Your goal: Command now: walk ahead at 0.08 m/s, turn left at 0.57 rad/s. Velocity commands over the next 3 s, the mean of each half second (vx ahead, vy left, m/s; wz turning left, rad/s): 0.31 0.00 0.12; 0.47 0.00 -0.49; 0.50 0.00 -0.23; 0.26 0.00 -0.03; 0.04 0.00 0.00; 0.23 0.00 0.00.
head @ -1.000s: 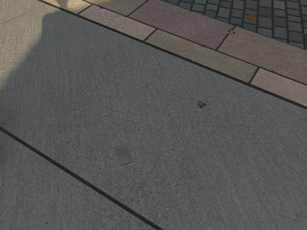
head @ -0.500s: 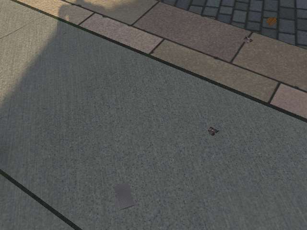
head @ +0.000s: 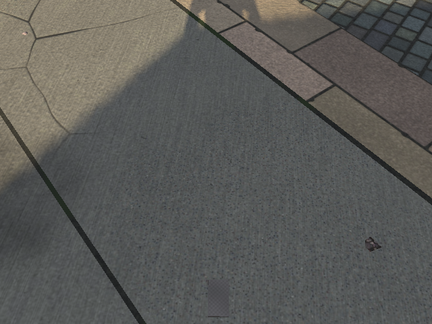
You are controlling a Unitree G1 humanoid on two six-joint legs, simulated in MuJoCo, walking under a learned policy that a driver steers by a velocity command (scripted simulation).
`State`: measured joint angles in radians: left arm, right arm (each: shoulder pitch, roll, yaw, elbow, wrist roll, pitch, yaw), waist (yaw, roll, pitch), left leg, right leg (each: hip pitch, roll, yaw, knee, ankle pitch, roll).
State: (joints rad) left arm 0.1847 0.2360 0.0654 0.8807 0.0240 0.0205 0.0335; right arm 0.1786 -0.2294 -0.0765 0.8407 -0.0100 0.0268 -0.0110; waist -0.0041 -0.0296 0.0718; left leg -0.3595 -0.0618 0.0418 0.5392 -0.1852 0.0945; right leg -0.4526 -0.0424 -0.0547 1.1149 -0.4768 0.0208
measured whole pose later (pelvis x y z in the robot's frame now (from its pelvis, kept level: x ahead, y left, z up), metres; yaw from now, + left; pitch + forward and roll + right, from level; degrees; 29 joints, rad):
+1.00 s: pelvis +0.32 -0.01 +0.01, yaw -16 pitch +2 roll +0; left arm 0.28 0.29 0.09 0.85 0.03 -0.02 -0.03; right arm 0.23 -0.24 -0.04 0.81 -0.03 -0.09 -0.01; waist 0.01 -0.05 0.02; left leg -0.20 -0.01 0.11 0.38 -0.21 0.04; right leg -0.49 -0.01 0.02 1.12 -0.30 -0.06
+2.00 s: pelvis +0.76 -0.16 +0.01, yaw -23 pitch -1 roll -1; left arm 0.22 0.21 0.02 1.02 0.02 0.00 0.02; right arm 0.21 -0.19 -0.01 0.96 -0.02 -0.05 -0.02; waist 0.01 -0.02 0.09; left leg -0.30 -0.03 0.10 0.41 -0.09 0.09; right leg -0.33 0.00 0.03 0.89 -0.46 -0.01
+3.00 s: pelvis +0.91 -0.21 +0.01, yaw -23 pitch +0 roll -1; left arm 0.36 0.20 0.05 1.10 0.03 -0.06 -0.01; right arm 0.36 -0.18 -0.05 1.06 -0.02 -0.07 0.00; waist -0.01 -0.03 0.01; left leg -0.18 -0.03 0.10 0.46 -0.28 0.08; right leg -0.33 -0.01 -0.02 1.02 -0.36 -0.09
